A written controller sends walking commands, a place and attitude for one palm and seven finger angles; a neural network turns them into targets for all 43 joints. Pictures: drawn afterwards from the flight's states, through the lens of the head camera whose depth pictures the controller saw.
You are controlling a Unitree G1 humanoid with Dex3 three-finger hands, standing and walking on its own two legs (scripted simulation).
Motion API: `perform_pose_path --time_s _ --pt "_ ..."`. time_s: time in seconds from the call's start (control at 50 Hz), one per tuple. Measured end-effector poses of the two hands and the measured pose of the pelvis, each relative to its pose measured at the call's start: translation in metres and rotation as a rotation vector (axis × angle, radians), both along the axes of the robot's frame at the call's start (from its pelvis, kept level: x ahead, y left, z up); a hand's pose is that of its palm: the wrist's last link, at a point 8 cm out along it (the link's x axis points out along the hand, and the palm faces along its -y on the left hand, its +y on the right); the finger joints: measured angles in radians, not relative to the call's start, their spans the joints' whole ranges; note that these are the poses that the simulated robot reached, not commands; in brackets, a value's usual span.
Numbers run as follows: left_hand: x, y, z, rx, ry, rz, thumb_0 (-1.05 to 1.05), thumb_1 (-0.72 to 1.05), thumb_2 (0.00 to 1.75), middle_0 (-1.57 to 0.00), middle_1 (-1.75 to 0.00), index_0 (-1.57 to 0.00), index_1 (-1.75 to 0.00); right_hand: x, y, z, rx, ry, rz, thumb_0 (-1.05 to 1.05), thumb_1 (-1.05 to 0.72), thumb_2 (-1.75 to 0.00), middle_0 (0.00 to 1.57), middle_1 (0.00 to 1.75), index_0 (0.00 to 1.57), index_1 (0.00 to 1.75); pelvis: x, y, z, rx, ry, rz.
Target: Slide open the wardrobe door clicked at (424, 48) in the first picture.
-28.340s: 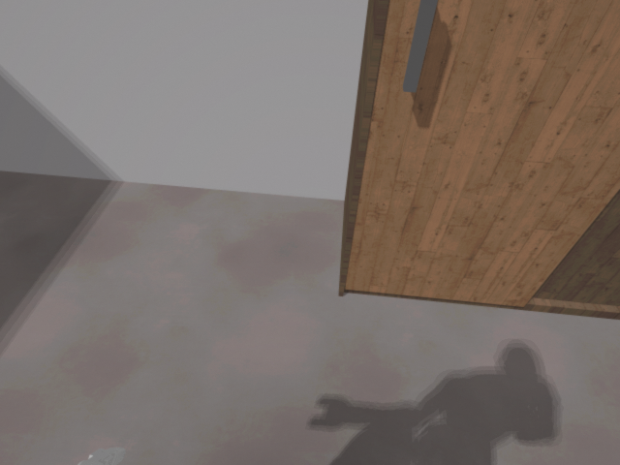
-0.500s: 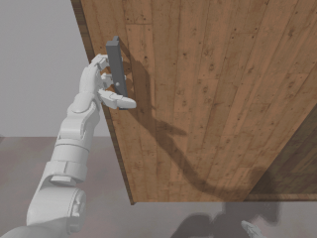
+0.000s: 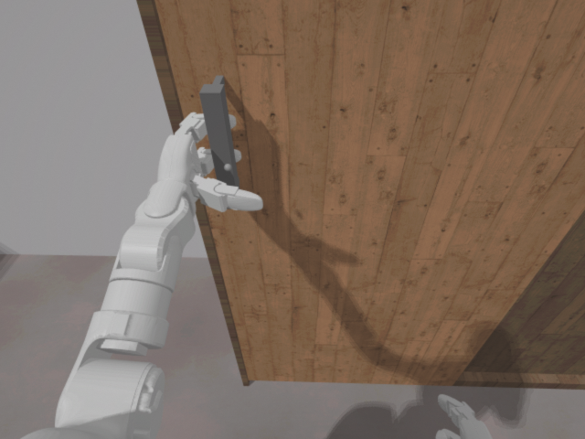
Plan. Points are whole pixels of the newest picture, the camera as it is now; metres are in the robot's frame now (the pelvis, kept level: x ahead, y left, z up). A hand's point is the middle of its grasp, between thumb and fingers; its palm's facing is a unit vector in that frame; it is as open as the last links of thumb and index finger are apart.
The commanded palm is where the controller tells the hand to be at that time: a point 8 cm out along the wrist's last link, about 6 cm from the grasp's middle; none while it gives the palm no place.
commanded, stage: move the hooked fingers beside the handle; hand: left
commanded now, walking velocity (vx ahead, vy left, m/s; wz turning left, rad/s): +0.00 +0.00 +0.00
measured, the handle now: (225, 145) +0.46 +0.13 +0.20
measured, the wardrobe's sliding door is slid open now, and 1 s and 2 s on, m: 0.00 0.00 0.00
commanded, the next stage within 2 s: none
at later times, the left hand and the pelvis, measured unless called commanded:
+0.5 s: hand (211, 168) +0.40 +0.13 +0.20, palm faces +0.05 -1.00 +0.00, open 14.0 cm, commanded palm +0.38 +0.19 +0.20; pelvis +0.00 -0.01 +0.00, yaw +0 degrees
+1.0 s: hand (197, 169) +0.40 +0.16 +0.20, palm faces +0.04 -1.00 +0.00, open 14.0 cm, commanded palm +0.38 +0.21 +0.20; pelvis +0.00 +0.00 +0.00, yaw +0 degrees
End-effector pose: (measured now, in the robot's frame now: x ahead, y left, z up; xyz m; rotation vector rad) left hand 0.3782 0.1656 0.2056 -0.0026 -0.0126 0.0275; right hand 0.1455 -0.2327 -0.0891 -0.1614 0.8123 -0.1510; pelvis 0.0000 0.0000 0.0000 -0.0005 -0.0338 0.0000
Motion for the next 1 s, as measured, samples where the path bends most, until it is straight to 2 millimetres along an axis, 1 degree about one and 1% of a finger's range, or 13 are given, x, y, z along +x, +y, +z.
perform_pose_path --time_s 0.06,0.16,0.34,0.48,0.66,0.72,0.82,1.0 --pt "0.003 -0.001 0.0 -0.013 0.008 -0.007 -0.01 -0.5 0.3 -0.29 -1.19 -0.27 -1.19 -0.001 -0.002 -0.001 -0.003 0.01 -0.001 0.01 -0.9 -0.9 0.2 0.3 0.2 0.3 0.0 -0.002 0.0 0.001 0.004 -0.001" --pt "0.006 0.004 0.0 -0.008 0.011 0.012 -0.01 -0.5 0.3 -0.29 -1.19 -0.29 -1.2 -0.007 -0.007 -0.003 0.001 0.021 -0.019 0.01 -0.9 -0.9 0.2 0.3 0.2 0.3 0.001 -0.006 0.0 0.004 0.008 -0.008" --pt "0.001 0.015 -0.003 -0.008 0.0 0.016 -0.01 -0.5 0.3 -0.3 -1.2 -0.3 -1.2 -0.018 -0.019 -0.007 -0.007 0.049 -0.039 0.01 -0.9 -0.9 0.2 0.3 0.2 0.3 0.002 -0.011 0.0 0.006 0.006 -0.008" --pt "0.0 0.022 -0.003 0.004 0.0 0.021 -0.01 -0.5 0.3 -0.3 -1.2 -0.3 -1.2 -0.017 -0.024 -0.006 -0.017 0.038 -0.045 0.01 -0.9 -0.9 0.2 0.3 0.2 0.3 0.001 -0.011 -0.001 0.004 0.009 -0.005" --pt "0.005 0.025 -0.003 -0.005 0.008 0.01 -0.01 -0.5 0.3 -0.3 -1.2 -0.3 -1.2 -0.013 -0.021 -0.004 -0.016 0.023 -0.042 0.01 -0.9 -0.9 0.2 0.3 0.2 0.3 0.0 -0.01 -0.001 0.003 0.019 -0.005" --pt "0.006 0.029 -0.004 -0.011 0.008 0.016 -0.01 -0.5 0.3 -0.3 -1.2 -0.3 -1.2 -0.013 -0.019 -0.004 -0.013 0.022 -0.044 0.01 -0.9 -0.9 0.2 0.3 0.2 0.3 0.001 -0.009 -0.001 0.003 0.022 -0.009" --pt "0.004 0.039 -0.004 0.0 -0.009 0.027 -0.01 -0.5 0.3 -0.3 -1.2 -0.3 -1.2 -0.013 -0.016 -0.003 -0.009 0.021 -0.049 0.01 -0.9 -0.9 0.2 0.3 0.2 0.3 0.003 -0.006 -0.001 0.002 0.023 -0.012" --pt "0.003 0.044 -0.007 -0.001 0.007 0.008 -0.01 -0.5 0.3 -0.3 -1.2 -0.3 -1.2 -0.01 -0.01 -0.004 -0.016 0.024 -0.042 0.01 -0.9 -0.9 0.2 0.3 0.2 0.3 0.004 0.0 -0.002 -0.003 0.023 -0.006"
